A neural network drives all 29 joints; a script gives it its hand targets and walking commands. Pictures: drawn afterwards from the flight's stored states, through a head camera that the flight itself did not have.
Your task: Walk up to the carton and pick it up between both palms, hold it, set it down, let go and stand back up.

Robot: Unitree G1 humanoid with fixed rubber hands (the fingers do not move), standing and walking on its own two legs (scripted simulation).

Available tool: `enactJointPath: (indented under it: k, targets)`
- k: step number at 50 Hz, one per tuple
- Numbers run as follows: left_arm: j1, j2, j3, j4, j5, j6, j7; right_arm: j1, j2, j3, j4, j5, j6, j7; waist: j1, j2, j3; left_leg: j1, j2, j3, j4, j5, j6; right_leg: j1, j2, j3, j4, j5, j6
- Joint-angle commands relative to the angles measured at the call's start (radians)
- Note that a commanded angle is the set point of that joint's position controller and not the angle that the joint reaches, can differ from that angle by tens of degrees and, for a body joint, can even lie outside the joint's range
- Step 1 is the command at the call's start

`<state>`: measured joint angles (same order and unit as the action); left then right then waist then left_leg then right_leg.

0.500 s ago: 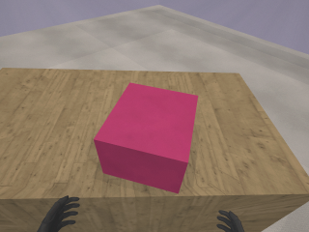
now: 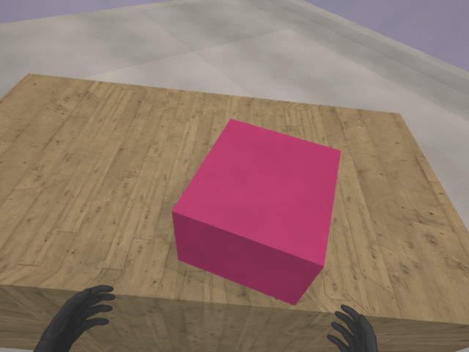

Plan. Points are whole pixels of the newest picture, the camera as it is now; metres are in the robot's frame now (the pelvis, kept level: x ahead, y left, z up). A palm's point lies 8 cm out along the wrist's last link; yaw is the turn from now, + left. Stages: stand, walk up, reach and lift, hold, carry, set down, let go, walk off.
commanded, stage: reach and lift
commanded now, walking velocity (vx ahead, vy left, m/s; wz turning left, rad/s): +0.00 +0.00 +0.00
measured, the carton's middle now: (260, 204) +0.42 -0.04 -0.01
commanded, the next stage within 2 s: none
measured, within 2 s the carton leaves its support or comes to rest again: neither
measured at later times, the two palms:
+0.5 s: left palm (67, 293) +0.21 +0.26 +0.03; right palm (365, 327) +0.18 -0.18 +0.02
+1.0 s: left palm (97, 245) +0.27 +0.23 +0.06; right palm (379, 300) +0.21 -0.20 +0.05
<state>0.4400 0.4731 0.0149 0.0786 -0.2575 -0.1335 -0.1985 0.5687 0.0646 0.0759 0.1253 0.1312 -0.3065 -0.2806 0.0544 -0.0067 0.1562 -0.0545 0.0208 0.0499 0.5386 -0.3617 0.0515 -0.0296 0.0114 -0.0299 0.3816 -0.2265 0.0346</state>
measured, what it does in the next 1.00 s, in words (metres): stands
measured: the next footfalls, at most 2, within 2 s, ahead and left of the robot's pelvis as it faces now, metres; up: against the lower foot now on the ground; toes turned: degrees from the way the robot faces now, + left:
none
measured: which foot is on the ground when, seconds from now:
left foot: down 0.00-1.00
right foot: down 0.00-1.00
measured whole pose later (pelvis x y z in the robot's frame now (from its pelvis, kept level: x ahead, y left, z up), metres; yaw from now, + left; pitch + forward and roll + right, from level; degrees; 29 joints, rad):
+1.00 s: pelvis -0.01 -0.01 +0.01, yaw +0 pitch -6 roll -2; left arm -0.07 0.42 0.03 0.21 -0.31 0.20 -0.13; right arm 0.15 -0.07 0.00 -0.01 0.20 0.19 -0.30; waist -0.01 0.01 0.11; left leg -0.05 0.00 0.05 0.45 -0.29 0.05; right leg -0.06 0.01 0.04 0.36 -0.19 0.03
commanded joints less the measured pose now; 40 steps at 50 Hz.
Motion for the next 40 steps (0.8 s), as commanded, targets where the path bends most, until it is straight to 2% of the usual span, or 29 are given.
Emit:
enactJointPath:
  k: [1,4,7,10,15,21,29,30,31,32,33,34,36,37,39,40]
  targets:
    - [-0.004,0.168,0.07,-0.219,-0.035,-0.07,0.001,0.054,-0.067,-0.03,-0.216,-0.005,-0.092,-0.003,-0.021,0.188,-0.075,0.041,0.043,-0.111,-0.074,0.611,-0.144,-0.07,0.004,0.052,-0.065,0.168,-0.111]
    - [-0.01,0.162,0.042,-0.25,-0.046,-0.057,0.012,0.015,-0.097,-0.063,-0.216,-0.003,-0.082,0.003,-0.039,0.213,-0.075,0.04,0.061,-0.137,-0.099,0.631,-0.157,-0.056,0.016,0.06,-0.069,0.132,-0.12]
    - [-0.059,0.169,0.011,-0.266,-0.065,-0.035,0.034,-0.06,-0.128,-0.095,-0.218,0.002,-0.043,0.013,-0.058,0.22,-0.071,-0.002,0.082,-0.158,-0.144,0.565,-0.166,-0.021,0.014,0.07,-0.063,0.102,-0.115]
    - [-0.095,0.172,-0.001,-0.259,-0.079,-0.024,0.057,-0.1,-0.15,-0.1,-0.236,0.009,0.002,0.027,-0.054,0.202,-0.077,-0.035,0.094,-0.16,-0.175,0.516,-0.161,0.019,0.007,0.077,-0.059,0.106,-0.109]
    - [-0.146,0.163,0.005,-0.25,-0.084,0.007,0.08,-0.159,-0.185,-0.105,-0.264,0.032,0.082,0.039,-0.041,0.176,-0.098,0.007,0.104,-0.163,-0.181,0.607,-0.163,0.041,0.001,0.09,-0.077,0.142,-0.103]
    - [-0.239,0.132,0.019,-0.237,-0.072,0.084,0.077,-0.222,-0.226,-0.121,-0.299,0.05,0.186,0.032,-0.053,0.154,-0.086,0.048,0.101,-0.146,-0.168,0.668,-0.153,0.03,-0.002,0.094,-0.106,0.164,-0.112]
    - [-0.39,0.121,0.043,-0.24,-0.063,0.148,0.072,-0.303,-0.249,-0.133,-0.378,0.055,0.295,0.03,-0.073,0.128,-0.13,0.04,0.086,-0.119,-0.163,0.633,-0.13,0.037,-0.006,0.093,-0.106,0.197,-0.119]
    - [-0.36,0.108,0.071,-0.135,-0.04,0.144,0.073,-0.241,-0.159,-0.064,-0.334,0.066,0.312,0.029,-0.032,0.105,-0.141,0.061,0.067,-0.095,-0.156,0.636,-0.124,0.022,-0.026,0.087,-0.086,0.29,-0.112]
    - [-0.411,0.106,0.067,-0.147,-0.037,0.141,0.079,-0.278,-0.186,-0.078,-0.35,0.068,0.317,0.031,-0.045,0.127,-0.192,0.103,0.069,-0.107,-0.149,0.666,-0.134,-0.021,-0.027,0.081,-0.073,0.336,-0.106]
    - [-0.456,0.115,0.064,-0.126,-0.043,0.145,0.08,-0.322,-0.192,-0.083,-0.347,0.067,0.329,0.029,-0.052,0.116,-0.193,0.107,0.063,-0.106,-0.147,0.628,-0.128,-0.04,-0.029,0.08,-0.079,0.323,-0.101]
    - [-0.494,0.123,0.08,-0.147,-0.043,0.148,0.085,-0.346,-0.197,-0.077,-0.356,0.069,0.34,0.025,-0.043,0.118,-0.211,0.102,0.063,-0.102,-0.149,0.605,-0.125,-0.038,-0.03,0.081,-0.078,0.32,-0.1]
    - [-0.483,0.108,0.081,-0.146,-0.034,0.162,0.086,-0.342,-0.194,-0.072,-0.344,0.075,0.348,0.024,-0.046,0.129,-0.192,0.102,0.062,-0.1,-0.147,0.624,-0.126,-0.029,-0.028,0.078,-0.075,0.341,-0.099]
    - [-0.485,0.096,0.067,-0.241,-0.046,0.19,0.091,-0.343,-0.228,-0.089,-0.414,0.08,0.341,0.022,-0.057,0.145,-0.263,0.161,0.067,-0.099,-0.127,0.749,-0.145,-0.031,-0.011,0.063,-0.058,0.39,-0.094]
    - [-0.516,0.103,0.06,-0.267,-0.061,0.203,0.093,-0.378,-0.239,-0.102,-0.438,0.076,0.338,0.021,-0.057,0.15,-0.275,0.182,0.07,-0.097,-0.112,0.8,-0.151,-0.065,-0.004,0.056,-0.058,0.371,-0.093]
    - [-0.567,0.113,0.053,-0.228,-0.073,0.223,0.09,-0.415,-0.232,-0.121,-0.422,0.059,0.352,0.017,-0.068,0.151,-0.263,0.166,0.066,-0.087,-0.112,0.745,-0.15,-0.082,-0.009,0.058,-0.068,0.314,-0.097]
    - [-0.566,0.124,0.068,-0.201,-0.073,0.232,0.088,-0.42,-0.226,-0.123,-0.434,0.053,0.358,0.012,-0.061,0.136,-0.27,0.142,0.062,-0.083,-0.119,0.7,-0.142,-0.072,-0.014,0.066,-0.065,0.329,-0.094]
